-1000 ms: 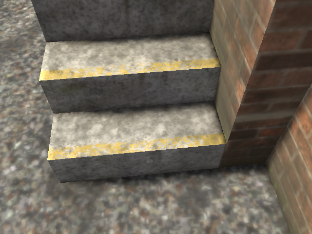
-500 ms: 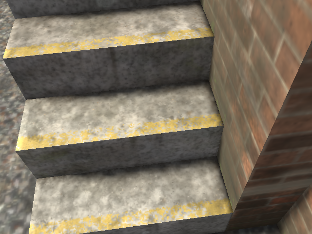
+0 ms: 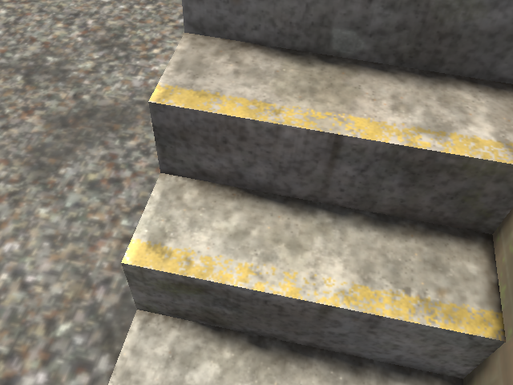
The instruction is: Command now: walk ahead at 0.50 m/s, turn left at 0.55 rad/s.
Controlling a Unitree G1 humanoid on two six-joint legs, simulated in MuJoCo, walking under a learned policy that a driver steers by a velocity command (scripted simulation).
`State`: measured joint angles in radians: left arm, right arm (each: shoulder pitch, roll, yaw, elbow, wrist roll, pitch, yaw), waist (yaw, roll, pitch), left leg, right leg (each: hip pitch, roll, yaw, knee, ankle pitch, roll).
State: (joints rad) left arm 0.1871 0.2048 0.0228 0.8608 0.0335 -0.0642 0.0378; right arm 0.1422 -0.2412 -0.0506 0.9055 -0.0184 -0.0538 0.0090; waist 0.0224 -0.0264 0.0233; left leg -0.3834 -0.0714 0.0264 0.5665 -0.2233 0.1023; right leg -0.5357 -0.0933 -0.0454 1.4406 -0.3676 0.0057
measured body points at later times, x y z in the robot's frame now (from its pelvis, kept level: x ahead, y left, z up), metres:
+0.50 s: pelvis +0.10 -0.02 +0.02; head +0.14 -0.01 +0.47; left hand +0.23 +0.22 -0.11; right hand +0.08 -0.28 -0.12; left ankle +0.04 +0.06 -0.73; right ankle +0.06 -0.14 -0.45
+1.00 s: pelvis +0.18 -0.09 +0.13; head +0.23 -0.14 +0.57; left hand +0.38 +0.07 +0.02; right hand +0.15 -0.35 -0.03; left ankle +0.21 +0.04 -0.34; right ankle +0.21 -0.23 -0.52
